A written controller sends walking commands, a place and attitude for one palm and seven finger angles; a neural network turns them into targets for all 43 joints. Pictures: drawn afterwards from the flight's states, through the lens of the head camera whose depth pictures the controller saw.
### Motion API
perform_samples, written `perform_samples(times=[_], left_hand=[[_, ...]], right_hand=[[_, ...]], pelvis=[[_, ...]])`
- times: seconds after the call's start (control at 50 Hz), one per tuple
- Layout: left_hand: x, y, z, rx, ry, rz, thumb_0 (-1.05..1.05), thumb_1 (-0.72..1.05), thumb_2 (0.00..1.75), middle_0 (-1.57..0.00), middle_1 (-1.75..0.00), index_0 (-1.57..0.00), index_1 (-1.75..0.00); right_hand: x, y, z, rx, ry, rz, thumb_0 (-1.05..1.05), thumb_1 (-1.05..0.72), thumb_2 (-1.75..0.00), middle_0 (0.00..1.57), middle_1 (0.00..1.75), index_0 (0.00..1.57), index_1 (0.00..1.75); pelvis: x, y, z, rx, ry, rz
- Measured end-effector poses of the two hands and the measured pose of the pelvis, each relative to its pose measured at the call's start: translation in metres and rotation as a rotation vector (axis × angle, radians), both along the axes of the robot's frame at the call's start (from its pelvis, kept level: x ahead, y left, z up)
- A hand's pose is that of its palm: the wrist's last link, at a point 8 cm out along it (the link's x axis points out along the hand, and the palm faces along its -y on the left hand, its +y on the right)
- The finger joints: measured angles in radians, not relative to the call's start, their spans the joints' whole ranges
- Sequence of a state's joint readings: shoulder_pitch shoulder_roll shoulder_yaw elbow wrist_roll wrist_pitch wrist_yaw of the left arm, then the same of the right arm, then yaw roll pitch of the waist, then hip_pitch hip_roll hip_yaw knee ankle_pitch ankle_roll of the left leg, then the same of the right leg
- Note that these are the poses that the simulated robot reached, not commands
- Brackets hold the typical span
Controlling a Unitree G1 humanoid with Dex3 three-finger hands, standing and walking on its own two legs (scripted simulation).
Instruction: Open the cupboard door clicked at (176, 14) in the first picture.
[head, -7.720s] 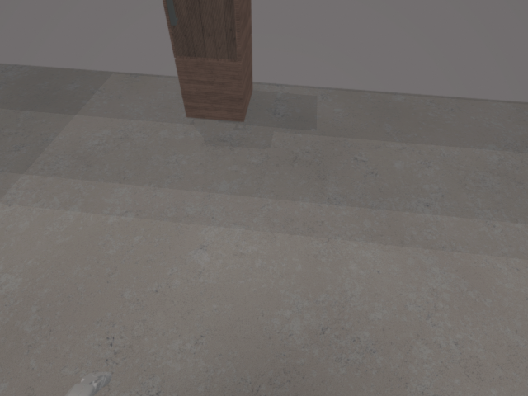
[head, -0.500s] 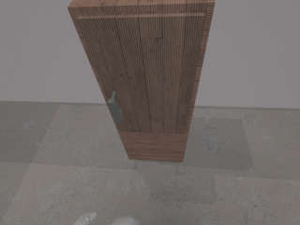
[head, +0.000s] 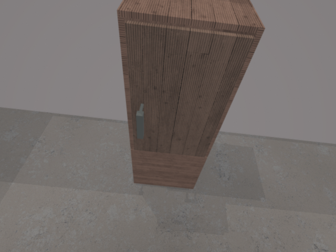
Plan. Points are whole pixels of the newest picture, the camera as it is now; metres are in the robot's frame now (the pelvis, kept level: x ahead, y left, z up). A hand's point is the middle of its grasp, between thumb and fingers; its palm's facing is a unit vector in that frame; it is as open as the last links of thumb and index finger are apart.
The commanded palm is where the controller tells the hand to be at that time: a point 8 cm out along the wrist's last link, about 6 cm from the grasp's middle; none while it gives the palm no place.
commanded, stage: come to a stop and stand still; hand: left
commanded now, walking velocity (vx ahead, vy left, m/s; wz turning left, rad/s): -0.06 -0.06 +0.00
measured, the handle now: (141, 121) +0.57 +0.13 -0.11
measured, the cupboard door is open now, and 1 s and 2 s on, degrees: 0 0 0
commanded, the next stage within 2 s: look again from close up in 0.38 s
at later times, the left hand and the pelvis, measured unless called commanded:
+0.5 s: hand out of the picture +0.06 +0.15 -0.18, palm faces +0.04 -0.98 -0.20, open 7.3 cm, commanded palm none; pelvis -0.01 -0.03 -0.02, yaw +0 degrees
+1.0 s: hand out of the picture -0.08 +0.19 -0.19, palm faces +0.04 -0.98 -0.22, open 7.4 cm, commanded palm none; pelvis -0.06 +0.01 -0.01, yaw +1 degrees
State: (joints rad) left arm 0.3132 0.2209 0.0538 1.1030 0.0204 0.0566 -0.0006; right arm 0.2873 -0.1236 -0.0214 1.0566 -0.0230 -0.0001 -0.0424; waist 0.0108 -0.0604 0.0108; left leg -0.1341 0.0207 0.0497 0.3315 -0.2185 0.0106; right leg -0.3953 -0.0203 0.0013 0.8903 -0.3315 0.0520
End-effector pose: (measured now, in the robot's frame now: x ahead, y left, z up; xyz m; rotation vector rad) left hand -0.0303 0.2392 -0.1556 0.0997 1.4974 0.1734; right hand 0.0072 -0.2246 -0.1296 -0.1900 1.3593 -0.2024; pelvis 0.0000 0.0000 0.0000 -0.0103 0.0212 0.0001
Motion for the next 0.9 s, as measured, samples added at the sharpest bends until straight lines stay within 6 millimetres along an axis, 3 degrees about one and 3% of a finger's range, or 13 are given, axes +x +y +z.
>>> perform_samples(times=[0.06, 0.18, 0.32, 0.42, 0.52, 0.62, 0.8, 0.9], left_hand=[[0.007, -0.009, 0.0, -0.005, 0.02, -0.027, 0.01, 0.91, 0.9, -0.2, -0.3, -0.19, -0.3], [0.047, -0.031, -0.007, 0.033, -0.094, -0.104, 0.0, 0.91, 0.9, -0.2, -0.3, -0.2, -0.3], [0.086, -0.041, -0.004, 0.051, -0.255, -0.085, 0.01, 0.93, 0.9, -0.2, -0.3, -0.2, -0.3], [0.094, -0.042, 0.002, 0.043, -0.33, -0.081, 0.0, 0.93, 0.9, -0.2, -0.3, -0.2, -0.3], [0.079, -0.037, 0.006, 0.045, -0.337, -0.078, 0.0, 0.92, 0.9, -0.2, -0.3, -0.2, -0.3], [0.048, -0.027, 0.006, 0.052, -0.294, -0.062, 0.0, 0.91, 0.9, -0.2, -0.3, -0.2, -0.3], [-0.02, -0.008, 0.004, 0.06, -0.154, -0.036, 0.0, 0.91, 0.9, -0.2, -0.3, -0.2, -0.3], [-0.046, -0.002, 0.003, 0.056, -0.096, -0.027, 0.0, 0.91, 0.9, -0.2, -0.3, -0.2, -0.3]], right_hand=[[-0.017, -0.005, -0.004, 0.004, 0.04, -0.038, 0.0, -0.92, -0.9, 0.21, 0.3, 0.2, 0.3], [-0.037, -0.03, -0.027, 0.018, 0.091, -0.081, 0.0, -0.91, -0.9, 0.21, 0.3, 0.2, 0.3], [-0.009, -0.041, -0.029, 0.012, -0.007, -0.057, 0.0, -0.91, -0.9, 0.2, 0.3, 0.2, 0.3], [0.021, -0.038, -0.025, 0.015, -0.117, -0.022, 0.0, -0.91, -0.9, 0.2, 0.3, 0.2, 0.3], [0.036, -0.031, -0.018, 0.03, -0.19, 0.009, 0.0, -0.91, -0.9, 0.2, 0.3, 0.2, 0.3], [0.029, -0.025, -0.014, 0.037, -0.196, 0.034, 0.0, -0.91, -0.9, 0.2, 0.3, 0.2, 0.3], [-0.019, -0.021, -0.015, 0.027, -0.093, 0.029, 0.0, -0.91, -0.9, 0.2, 0.3, 0.2, 0.3], [-0.049, -0.017, -0.015, 0.02, -0.025, 0.012, 0.0, -0.91, -0.9, 0.2, 0.3, 0.2, 0.3]], pelvis=[[0.0, -0.005, -0.001, 0.001, 0.001, -0.007], [-0.001, -0.023, -0.018, 0.013, 0.015, -0.027], [0.005, -0.03, -0.021, -0.001, -0.023, 0.013], [0.0, -0.028, -0.019, -0.001, -0.048, 0.005], [-0.012, -0.025, -0.016, 0.001, -0.066, 0.004], [-0.025, -0.02, -0.013, 0.001, -0.074, 0.004], [-0.045, -0.007, -0.009, 0.001, -0.073, 0.007], [-0.052, 0.0, -0.008, 0.002, -0.07, 0.009]])
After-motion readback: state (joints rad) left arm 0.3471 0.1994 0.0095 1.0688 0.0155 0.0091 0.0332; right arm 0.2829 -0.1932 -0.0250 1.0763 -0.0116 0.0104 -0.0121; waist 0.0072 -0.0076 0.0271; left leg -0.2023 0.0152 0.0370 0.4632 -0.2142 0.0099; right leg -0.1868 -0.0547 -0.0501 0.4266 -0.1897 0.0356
